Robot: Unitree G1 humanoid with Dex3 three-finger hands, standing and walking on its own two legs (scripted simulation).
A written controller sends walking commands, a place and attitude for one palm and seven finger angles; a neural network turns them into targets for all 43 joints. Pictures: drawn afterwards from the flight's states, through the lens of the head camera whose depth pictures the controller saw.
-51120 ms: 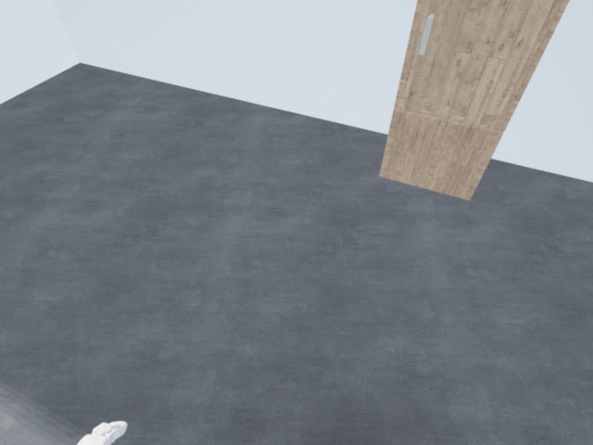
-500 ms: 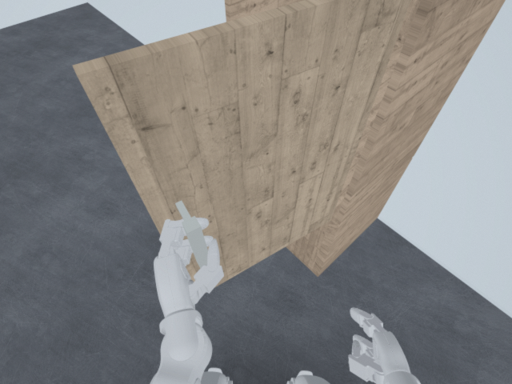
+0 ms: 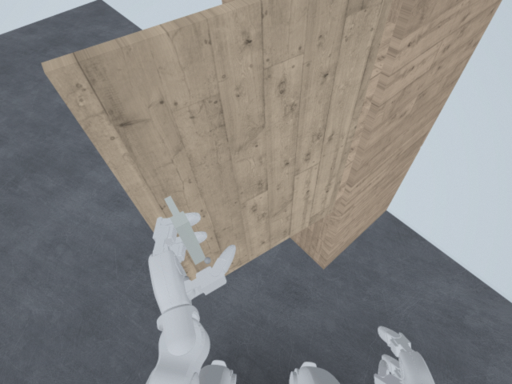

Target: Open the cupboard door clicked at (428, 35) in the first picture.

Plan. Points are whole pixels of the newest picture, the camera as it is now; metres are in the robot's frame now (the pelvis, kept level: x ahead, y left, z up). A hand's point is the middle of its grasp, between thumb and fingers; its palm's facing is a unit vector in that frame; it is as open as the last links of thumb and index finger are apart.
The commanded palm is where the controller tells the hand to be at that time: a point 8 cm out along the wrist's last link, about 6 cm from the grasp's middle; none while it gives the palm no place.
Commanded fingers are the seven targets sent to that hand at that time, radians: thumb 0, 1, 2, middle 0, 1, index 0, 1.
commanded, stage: open thumb and fingers to let go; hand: left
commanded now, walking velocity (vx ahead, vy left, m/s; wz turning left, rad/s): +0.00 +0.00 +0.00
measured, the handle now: (184, 231) +0.34 +0.13 +0.04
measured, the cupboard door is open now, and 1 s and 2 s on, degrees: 81 82 82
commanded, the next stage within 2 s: slide the hand sideways off the handle in 0.46 s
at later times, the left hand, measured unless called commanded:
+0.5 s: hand (204, 265) +0.29 +0.09 +0.04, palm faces +0.29 -0.96 -0.01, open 15.5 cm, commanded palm +0.24 +0.13 +0.03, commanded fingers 0.00 -0.50 0.30 -0.15 -0.30 -0.15 -0.30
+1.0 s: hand (192, 297) +0.24 +0.10 +0.04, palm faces -0.11 -0.99 +0.03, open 16.4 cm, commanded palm +0.22 +0.16 +0.03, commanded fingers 0.00 -0.50 0.30 -0.15 -0.30 -0.15 -0.30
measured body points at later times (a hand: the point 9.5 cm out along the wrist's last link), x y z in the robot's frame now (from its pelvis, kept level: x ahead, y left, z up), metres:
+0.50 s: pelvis -0.01 +0.03 -0.01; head +0.05 +0.02 +0.44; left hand +0.27 +0.14 +0.04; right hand +0.17 -0.18 -0.11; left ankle +0.01 +0.15 -0.66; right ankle +0.01 -0.05 -0.66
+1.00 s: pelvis -0.01 +0.06 -0.01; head +0.05 +0.05 +0.43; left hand +0.24 +0.15 +0.04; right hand +0.16 -0.18 -0.10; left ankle +0.01 +0.15 -0.66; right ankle +0.01 -0.05 -0.66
